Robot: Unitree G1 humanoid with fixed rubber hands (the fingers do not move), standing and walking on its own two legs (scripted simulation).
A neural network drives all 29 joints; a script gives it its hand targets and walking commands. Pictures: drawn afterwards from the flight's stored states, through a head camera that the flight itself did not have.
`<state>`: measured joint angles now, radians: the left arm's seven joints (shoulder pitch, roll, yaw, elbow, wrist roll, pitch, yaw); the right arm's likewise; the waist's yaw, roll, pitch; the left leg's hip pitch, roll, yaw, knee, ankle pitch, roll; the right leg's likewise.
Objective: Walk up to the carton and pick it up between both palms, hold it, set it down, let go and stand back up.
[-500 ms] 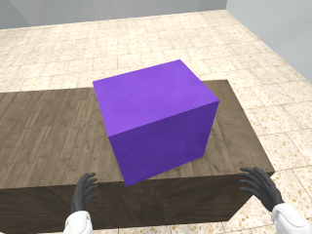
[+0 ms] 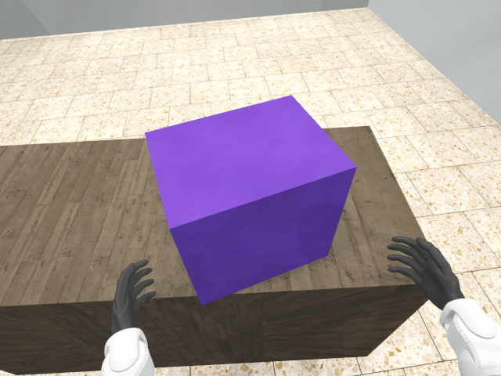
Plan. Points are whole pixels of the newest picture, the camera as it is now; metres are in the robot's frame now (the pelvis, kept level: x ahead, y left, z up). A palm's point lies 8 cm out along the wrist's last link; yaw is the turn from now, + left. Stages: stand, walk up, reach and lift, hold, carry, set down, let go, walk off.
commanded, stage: reach and lift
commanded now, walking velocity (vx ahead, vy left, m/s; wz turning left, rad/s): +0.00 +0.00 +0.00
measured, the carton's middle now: (246, 201) +0.42 +0.01 +0.01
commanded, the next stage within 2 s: none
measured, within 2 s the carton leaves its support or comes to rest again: neither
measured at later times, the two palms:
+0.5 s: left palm (115, 273) +0.25 +0.21 +0.06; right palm (426, 237) +0.30 -0.28 +0.05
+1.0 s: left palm (115, 221) +0.31 +0.20 +0.11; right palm (407, 173) +0.37 -0.25 +0.12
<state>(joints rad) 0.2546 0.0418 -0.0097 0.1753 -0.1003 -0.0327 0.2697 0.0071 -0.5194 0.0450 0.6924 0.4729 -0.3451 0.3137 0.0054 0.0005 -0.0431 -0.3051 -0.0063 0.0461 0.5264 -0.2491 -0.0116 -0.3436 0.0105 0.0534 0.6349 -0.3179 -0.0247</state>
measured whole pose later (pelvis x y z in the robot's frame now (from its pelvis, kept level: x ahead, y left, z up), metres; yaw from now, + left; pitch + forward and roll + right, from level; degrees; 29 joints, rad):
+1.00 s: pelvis -0.01 +0.00 +0.01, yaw +0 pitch +3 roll +2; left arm -0.31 0.06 0.18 0.00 -0.12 0.61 0.27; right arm -0.54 -0.57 0.05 0.57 0.47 0.20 0.23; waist 0.05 0.00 -0.01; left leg -0.30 0.01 0.05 0.42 -0.17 -0.02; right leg -0.34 0.03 0.05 0.53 -0.23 -0.03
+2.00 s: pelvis +0.00 -0.01 +0.01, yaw -1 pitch +4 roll +2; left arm -0.65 0.15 0.21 0.39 -0.16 0.57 0.23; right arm -0.85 -0.58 0.10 0.87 0.47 0.26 0.21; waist 0.10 0.00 0.00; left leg -0.31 0.02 0.05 0.41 -0.17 -0.03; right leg -0.35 0.03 0.05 0.51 -0.23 -0.03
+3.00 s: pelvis +0.00 -0.01 +0.00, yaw -1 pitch +17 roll +1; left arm -0.56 0.08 0.11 0.68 -0.15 0.00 0.20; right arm -0.83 -0.46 0.18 1.04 0.42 -0.16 0.17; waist 0.14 0.01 -0.11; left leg -0.57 0.03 0.05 0.45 -0.17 -0.03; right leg -0.59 0.05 0.05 0.51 -0.21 -0.03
